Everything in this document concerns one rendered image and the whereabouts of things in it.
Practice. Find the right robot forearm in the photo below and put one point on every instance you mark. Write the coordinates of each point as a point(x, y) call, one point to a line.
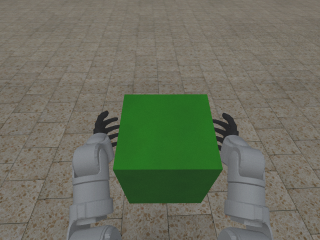
point(245, 201)

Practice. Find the robot right hand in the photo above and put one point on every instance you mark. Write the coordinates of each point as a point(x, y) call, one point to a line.
point(230, 128)

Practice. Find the robot left hand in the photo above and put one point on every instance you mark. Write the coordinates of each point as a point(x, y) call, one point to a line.
point(100, 126)

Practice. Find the robot right upper arm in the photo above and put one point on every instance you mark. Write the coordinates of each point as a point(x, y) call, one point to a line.
point(234, 233)

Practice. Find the left robot forearm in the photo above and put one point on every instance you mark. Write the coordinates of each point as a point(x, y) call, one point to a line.
point(90, 180)

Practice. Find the robot left upper arm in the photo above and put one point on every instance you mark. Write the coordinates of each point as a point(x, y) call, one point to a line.
point(105, 232)

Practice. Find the carton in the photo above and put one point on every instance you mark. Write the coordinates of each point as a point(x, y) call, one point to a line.
point(167, 150)

